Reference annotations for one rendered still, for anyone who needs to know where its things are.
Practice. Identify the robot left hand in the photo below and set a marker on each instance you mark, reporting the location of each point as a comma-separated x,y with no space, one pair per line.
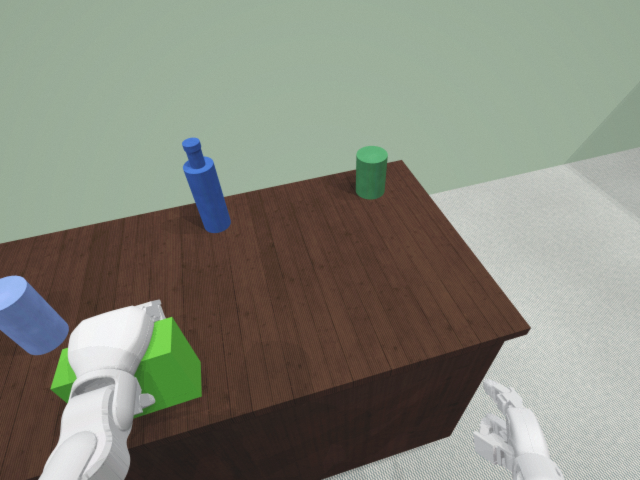
116,339

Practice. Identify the robot right hand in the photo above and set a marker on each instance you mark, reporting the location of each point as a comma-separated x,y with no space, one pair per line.
499,441

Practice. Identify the table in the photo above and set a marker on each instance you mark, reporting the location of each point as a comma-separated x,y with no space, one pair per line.
333,331

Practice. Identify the sponge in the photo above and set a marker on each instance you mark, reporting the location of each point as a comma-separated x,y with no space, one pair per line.
170,370

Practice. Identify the right robot forearm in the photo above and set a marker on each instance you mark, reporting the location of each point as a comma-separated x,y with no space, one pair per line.
532,466

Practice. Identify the left robot forearm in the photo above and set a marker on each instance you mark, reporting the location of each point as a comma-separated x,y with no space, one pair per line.
95,425

